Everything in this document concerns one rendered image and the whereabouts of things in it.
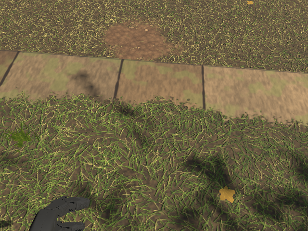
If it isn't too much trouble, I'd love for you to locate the robot left hand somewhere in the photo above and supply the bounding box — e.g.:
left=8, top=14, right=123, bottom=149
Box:
left=29, top=195, right=96, bottom=231

